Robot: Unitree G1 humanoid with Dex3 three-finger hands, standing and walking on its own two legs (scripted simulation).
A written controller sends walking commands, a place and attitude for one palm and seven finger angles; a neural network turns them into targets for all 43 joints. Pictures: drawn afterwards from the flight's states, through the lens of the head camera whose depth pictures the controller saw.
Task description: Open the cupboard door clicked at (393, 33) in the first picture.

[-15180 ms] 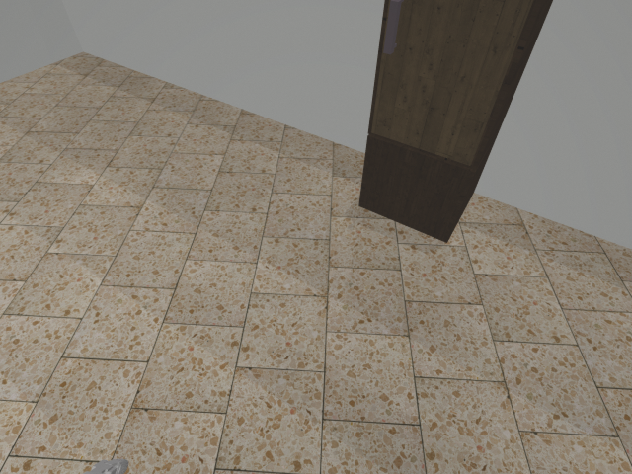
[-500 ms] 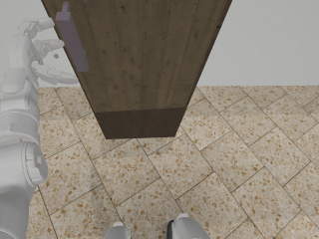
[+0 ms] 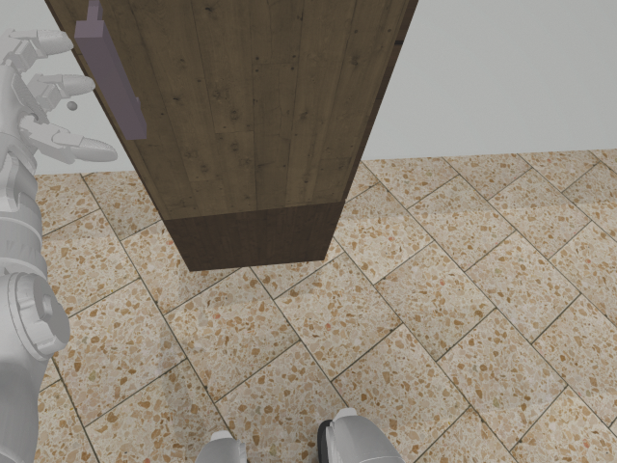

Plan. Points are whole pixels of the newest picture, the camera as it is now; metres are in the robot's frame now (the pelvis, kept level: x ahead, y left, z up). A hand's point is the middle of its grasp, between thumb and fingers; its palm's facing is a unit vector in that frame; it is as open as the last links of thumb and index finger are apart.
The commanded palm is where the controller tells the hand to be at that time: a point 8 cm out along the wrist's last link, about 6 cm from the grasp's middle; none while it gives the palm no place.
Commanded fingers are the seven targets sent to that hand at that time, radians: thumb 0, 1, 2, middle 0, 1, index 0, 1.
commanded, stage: move the hooked fingers beside the handle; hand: left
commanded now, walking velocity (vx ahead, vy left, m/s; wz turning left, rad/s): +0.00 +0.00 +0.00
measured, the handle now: (117, 75) +0.57 +0.18 +0.11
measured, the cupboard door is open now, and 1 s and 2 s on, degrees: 3 3 2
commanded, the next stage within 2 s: slide the fingers in behind the handle in 1.16 s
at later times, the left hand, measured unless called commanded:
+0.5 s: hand (43, 104) +0.52 +0.25 +0.11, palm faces +0.01 -1.00 -0.03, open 14.0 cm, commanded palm +0.51 +0.28 +0.10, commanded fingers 0.00 -0.50 0.30 -0.30 -1.20 -0.30 -1.20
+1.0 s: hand (41, 100) +0.53 +0.26 +0.10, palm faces +0.00 -1.00 -0.02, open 14.0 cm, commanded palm +0.51 +0.29 +0.10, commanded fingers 0.00 -0.50 0.30 -0.30 -1.20 -0.30 -1.20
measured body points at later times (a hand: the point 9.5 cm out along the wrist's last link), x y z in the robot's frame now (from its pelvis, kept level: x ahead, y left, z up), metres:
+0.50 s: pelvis -0.01 +0.00 +0.00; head +0.13 +0.02 +0.42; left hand +0.51 +0.30 +0.12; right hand -0.03 -0.27 -0.10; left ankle -0.03 +0.12 -0.69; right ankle +0.02 -0.14 -0.69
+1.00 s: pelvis +0.00 +0.01 +0.00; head +0.15 +0.03 +0.42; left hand +0.53 +0.31 +0.11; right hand -0.05 -0.25 -0.10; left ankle -0.03 +0.12 -0.69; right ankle +0.02 -0.14 -0.69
